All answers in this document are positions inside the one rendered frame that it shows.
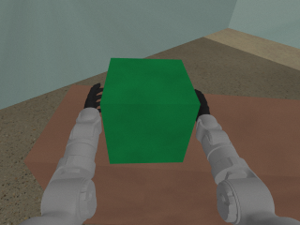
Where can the left robot upper arm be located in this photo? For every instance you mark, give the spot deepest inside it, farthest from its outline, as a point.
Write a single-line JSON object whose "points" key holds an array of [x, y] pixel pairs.
{"points": [[69, 201]]}

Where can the robot right hand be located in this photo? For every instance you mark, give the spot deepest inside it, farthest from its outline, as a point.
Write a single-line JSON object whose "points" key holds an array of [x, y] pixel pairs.
{"points": [[204, 109]]}

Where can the robot left forearm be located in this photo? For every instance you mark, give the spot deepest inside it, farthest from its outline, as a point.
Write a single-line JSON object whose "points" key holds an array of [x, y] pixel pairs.
{"points": [[82, 145]]}

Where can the carton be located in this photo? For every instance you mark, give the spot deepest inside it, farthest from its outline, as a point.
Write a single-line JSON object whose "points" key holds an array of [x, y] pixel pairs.
{"points": [[149, 108]]}

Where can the pedestal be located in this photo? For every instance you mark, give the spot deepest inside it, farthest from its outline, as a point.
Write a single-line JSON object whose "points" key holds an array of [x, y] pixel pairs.
{"points": [[264, 131]]}

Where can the robot right forearm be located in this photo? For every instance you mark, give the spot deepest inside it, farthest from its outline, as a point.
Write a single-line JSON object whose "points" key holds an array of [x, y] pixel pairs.
{"points": [[222, 156]]}

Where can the right robot upper arm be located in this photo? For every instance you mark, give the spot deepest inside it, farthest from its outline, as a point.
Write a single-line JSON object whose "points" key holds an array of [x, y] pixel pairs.
{"points": [[247, 201]]}

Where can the robot left hand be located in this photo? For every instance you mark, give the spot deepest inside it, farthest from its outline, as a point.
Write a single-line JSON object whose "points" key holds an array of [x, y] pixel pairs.
{"points": [[91, 101]]}

